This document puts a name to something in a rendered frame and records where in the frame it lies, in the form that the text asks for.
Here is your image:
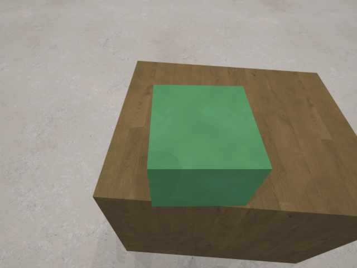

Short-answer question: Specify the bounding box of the carton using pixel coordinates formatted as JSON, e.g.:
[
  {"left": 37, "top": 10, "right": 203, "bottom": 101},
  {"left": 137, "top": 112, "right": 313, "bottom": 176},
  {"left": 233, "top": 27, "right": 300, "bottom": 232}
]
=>
[{"left": 147, "top": 85, "right": 272, "bottom": 207}]

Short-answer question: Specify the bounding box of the pedestal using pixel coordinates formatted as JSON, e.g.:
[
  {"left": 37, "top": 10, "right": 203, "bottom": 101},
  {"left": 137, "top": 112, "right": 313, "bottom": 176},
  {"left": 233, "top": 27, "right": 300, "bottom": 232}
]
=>
[{"left": 93, "top": 61, "right": 357, "bottom": 264}]

